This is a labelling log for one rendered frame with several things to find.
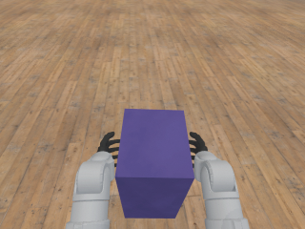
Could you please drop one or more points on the robot right forearm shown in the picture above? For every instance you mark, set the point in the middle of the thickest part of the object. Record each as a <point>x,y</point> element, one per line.
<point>220,193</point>

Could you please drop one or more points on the robot left forearm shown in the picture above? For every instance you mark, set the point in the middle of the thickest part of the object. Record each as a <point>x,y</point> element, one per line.
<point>91,193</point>

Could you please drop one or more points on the right robot hand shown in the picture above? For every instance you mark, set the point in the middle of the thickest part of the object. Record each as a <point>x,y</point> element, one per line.
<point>198,143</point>

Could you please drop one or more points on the carton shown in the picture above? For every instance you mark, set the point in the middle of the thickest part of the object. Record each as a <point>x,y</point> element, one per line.
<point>154,168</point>

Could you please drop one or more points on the left robot hand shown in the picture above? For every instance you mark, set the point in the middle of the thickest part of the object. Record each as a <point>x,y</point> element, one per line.
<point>106,143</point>

